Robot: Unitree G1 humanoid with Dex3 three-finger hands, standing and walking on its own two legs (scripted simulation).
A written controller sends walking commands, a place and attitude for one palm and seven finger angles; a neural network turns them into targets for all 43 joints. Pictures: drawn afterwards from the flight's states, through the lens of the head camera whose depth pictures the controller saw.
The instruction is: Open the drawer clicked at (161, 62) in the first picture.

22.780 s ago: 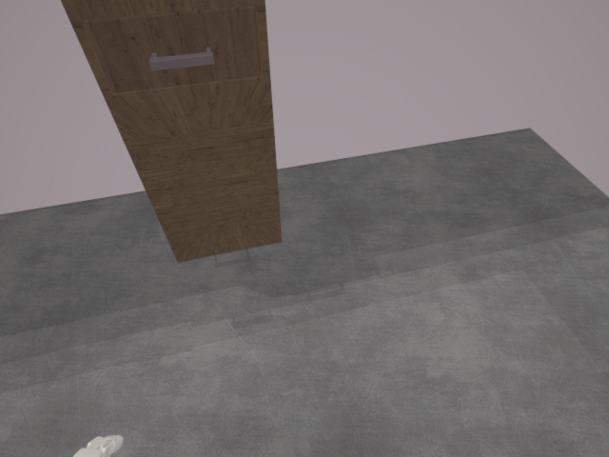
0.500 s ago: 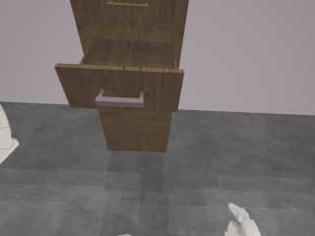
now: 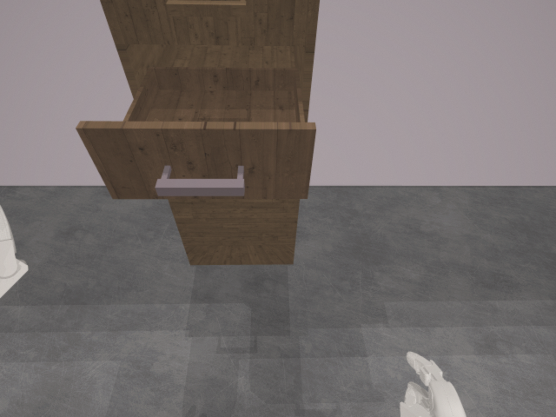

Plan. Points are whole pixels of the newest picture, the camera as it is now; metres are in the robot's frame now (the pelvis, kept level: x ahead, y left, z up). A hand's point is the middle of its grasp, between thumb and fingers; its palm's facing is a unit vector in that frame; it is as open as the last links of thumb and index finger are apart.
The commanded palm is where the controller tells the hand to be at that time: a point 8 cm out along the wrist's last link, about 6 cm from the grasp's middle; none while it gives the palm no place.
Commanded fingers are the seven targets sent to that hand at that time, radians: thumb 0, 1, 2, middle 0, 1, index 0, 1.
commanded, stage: let the arm hang, fingers relaxed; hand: left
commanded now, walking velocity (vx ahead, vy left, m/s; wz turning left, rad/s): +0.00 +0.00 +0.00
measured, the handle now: (202, 179) +0.48 +0.16 +0.06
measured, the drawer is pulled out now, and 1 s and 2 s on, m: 0.30 0.30 0.30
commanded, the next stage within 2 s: look to check the result in 1.20 s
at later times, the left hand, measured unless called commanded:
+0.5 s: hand out of the picture -0.05 +0.19 -0.18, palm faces +0.08 -0.98 -0.19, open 6.9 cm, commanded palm none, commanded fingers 0.00 0.90 0.90 -0.20 -0.30 -0.20 -0.30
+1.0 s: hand out of the picture -0.04 +0.16 -0.17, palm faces +0.06 -0.98 -0.17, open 7.4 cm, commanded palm none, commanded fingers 0.00 0.90 0.90 -0.20 -0.30 -0.20 -0.30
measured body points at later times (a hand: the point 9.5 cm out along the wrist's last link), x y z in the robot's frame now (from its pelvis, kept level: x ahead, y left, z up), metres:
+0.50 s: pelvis -0.02 +0.01 +0.00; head +0.00 +0.02 +0.45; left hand -0.05 +0.24 -0.16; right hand -0.03 -0.22 -0.15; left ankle +0.03 +0.12 -0.74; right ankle -0.03 -0.09 -0.74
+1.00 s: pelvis -0.02 +0.00 +0.00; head -0.02 -0.01 +0.45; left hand -0.04 +0.21 -0.16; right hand -0.04 -0.19 -0.17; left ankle +0.03 +0.12 -0.74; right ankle -0.02 -0.09 -0.74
